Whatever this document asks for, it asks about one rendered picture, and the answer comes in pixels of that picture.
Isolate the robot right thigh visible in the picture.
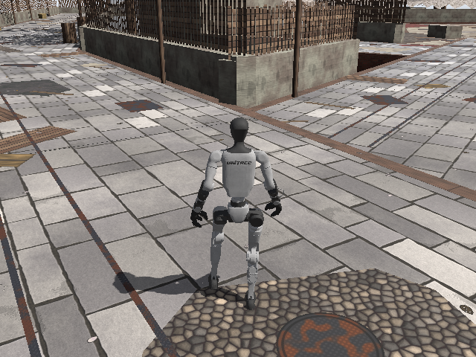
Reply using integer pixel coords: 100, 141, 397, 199
246, 208, 264, 265

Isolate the robot left forearm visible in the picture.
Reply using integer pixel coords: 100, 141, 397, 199
193, 180, 209, 213

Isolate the robot left upper arm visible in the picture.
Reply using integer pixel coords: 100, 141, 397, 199
202, 149, 224, 192

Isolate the left robot hand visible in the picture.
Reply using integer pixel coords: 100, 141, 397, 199
190, 210, 208, 228

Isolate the robot right forearm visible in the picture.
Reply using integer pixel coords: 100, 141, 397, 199
268, 179, 280, 205

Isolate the robot right upper arm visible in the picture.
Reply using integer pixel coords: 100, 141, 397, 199
254, 150, 275, 190

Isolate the robot right foot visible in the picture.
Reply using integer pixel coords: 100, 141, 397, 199
245, 291, 256, 310

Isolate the right robot hand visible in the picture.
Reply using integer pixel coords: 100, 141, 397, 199
265, 202, 282, 216

